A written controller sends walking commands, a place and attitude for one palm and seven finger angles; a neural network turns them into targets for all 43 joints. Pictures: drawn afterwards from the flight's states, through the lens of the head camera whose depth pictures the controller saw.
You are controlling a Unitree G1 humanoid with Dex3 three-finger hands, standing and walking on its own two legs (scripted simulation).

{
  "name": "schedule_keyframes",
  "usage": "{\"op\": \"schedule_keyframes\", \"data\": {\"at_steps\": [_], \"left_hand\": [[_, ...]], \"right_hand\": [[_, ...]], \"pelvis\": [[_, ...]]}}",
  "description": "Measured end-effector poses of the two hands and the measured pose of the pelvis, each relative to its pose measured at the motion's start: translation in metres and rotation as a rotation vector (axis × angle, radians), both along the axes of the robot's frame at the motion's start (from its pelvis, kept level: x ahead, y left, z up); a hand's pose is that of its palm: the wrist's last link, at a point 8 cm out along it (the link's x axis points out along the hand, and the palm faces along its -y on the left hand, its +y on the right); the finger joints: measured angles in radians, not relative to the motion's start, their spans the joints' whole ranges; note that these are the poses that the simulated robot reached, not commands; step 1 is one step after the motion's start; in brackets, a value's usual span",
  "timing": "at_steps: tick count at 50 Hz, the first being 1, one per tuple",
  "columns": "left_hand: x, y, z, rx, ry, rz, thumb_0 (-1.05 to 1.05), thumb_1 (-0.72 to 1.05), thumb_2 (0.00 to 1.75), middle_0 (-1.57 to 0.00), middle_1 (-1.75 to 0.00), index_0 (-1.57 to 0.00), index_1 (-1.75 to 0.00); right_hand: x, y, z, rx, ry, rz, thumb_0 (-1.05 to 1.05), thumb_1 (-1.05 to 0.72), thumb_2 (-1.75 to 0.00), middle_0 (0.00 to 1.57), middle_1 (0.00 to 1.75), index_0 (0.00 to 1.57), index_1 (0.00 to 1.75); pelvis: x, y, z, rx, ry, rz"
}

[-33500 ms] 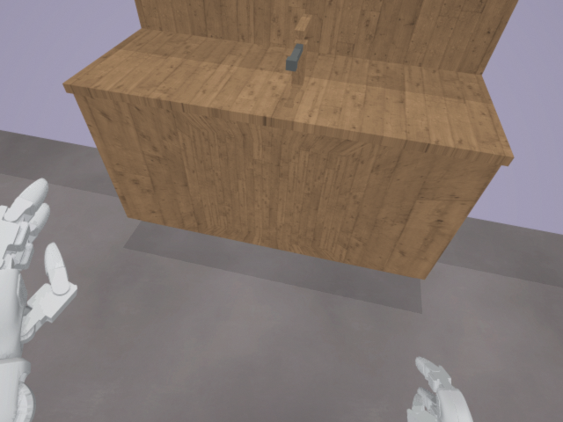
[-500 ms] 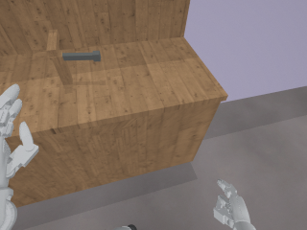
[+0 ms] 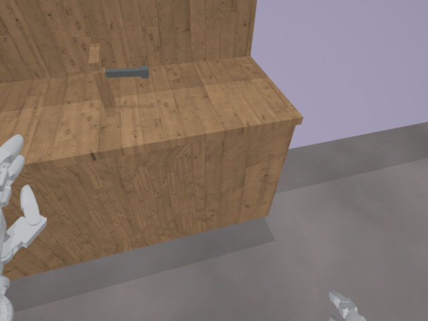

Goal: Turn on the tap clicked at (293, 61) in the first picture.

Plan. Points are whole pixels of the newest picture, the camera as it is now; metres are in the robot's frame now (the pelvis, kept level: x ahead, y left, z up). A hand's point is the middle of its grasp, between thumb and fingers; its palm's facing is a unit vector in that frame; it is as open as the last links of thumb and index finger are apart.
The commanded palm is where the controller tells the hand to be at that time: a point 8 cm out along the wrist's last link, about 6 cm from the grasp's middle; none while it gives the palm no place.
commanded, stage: stop stepping back and stand still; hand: left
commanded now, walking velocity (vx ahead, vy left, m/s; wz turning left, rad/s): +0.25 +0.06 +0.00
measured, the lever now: (144, 72) +0.80 +0.24 +0.08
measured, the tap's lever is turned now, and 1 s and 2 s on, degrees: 80 80 80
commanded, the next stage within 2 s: stand and check the lever's angle in 0.56 s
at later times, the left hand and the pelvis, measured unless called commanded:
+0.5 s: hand (37, 265) +0.15 +0.22 +0.17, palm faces +0.43 -0.84 -0.34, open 7.4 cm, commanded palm +0.10 +0.26 +0.19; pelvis -0.05 -0.02 +0.00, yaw +1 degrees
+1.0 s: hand (36, 234) +0.19 +0.24 +0.17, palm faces +0.40 -0.85 -0.36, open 7.4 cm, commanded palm +0.14 +0.28 +0.19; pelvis -0.02 +0.00 +0.01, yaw +0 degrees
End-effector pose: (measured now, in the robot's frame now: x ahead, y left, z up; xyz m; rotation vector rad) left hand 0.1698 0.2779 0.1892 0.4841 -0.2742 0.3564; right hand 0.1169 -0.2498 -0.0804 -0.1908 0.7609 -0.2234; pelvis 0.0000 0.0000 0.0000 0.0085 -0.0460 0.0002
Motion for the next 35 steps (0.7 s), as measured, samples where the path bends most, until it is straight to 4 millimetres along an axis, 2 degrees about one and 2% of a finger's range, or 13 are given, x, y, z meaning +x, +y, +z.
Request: {"op": "schedule_keyframes", "data": {"at_steps": [4,11,17,21,23,28,31,35], "left_hand": [[-0.019,-0.002,-0.003,-0.044,-0.02,0.009,0.01,0.89,0.9,-0.21,-0.3,-0.21,-0.3],[-0.033,0.001,-0.006,-0.044,-0.035,-0.016,0.01,0.89,0.9,-0.21,-0.3,-0.21,-0.3],[-0.042,-0.001,0.003,-0.039,-0.008,0.032,0.01,0.89,0.9,-0.21,-0.3,-0.21,-0.3],[-0.053,-0.012,-0.001,-0.012,-0.006,0.055,0.01,0.9,0.9,-0.21,-0.3,-0.21,-0.3],[-0.056,-0.017,-0.006,-0.049,0.003,0.051,0.01,0.89,0.9,-0.21,-0.3,-0.21,-0.3],[-0.056,-0.02,-0.007,-0.079,0.03,0.036,0.01,0.89,0.9,-0.21,-0.3,-0.21,-0.3],[-0.053,-0.017,-0.003,-0.056,0.003,0.02,0.01,0.89,0.9,-0.21,-0.3,-0.22,-0.3],[-0.045,-0.008,0.001,-0.027,-0.012,0.032,0.01,0.89,0.9,-0.21,-0.3,-0.22,-0.3]], "right_hand": [[-0.012,0.006,-0.008,0.018,0.051,0.029,0.01,-0.91,-0.9,0.2,0.3,0.2,0.3],[-0.023,0.02,0.001,0.012,-0.051,0.031,0.01,-0.91,-0.9,0.2,0.3,0.2,0.3],[-0.036,0.026,0.002,0.084,-0.04,0.044,0.01,-0.91,-0.9,0.2,0.3,0.2,0.3],[-0.033,0.015,-0.012,0.078,-0.011,0.086,0.01,-0.91,-0.9,0.2,0.3,0.2,0.3],[-0.031,0.007,-0.014,0.062,0.023,0.096,0.01,-0.91,-0.9,0.2,0.3,0.2,0.3],[-0.027,-0.01,0.003,0.008,0.023,0.068,0.01,-0.91,-0.9,0.2,0.3,0.2,0.3],[-0.018,-0.017,0.012,-0.041,-0.03,0.058,0.01,-0.91,-0.9,0.2,0.3,0.2,0.3],[-0.005,-0.016,0.016,-0.043,-0.06,0.038,0.01,-0.91,-0.9,0.2,0.3,0.2,0.3]], "pelvis": [[-0.017,-0.001,0.0,0.007,-0.003,0.003],[-0.044,0.004,-0.006,0.006,-0.007,-0.021],[-0.045,-0.008,0.007,-0.001,-0.005,0.003],[-0.048,-0.019,-0.002,-0.005,0.003,0.013],[-0.051,-0.02,-0.001,-0.018,-0.005,0.021],[-0.05,-0.021,0.009,0.004,0.001,0.02],[-0.047,-0.016,0.005,-0.013,0.006,0.022],[-0.043,-0.013,0.004,-0.003,-0.005,0.017]]}}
